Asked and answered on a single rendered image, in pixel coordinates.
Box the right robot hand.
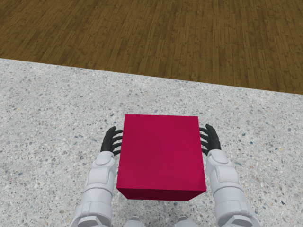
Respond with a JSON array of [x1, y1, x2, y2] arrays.
[[199, 124, 221, 156]]

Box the robot right forearm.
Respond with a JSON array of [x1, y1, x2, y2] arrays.
[[205, 149, 263, 227]]

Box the right robot shin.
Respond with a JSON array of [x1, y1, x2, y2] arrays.
[[177, 216, 187, 222]]

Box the robot shin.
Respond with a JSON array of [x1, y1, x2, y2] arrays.
[[130, 216, 141, 222], [177, 216, 187, 222]]

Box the carton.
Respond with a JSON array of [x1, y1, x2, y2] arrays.
[[116, 114, 206, 201]]

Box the left robot hand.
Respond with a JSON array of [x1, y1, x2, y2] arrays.
[[100, 126, 123, 156]]

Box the left robot shin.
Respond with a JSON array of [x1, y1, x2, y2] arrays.
[[130, 216, 141, 222]]

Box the robot left forearm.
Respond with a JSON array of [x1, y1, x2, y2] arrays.
[[69, 151, 117, 227]]

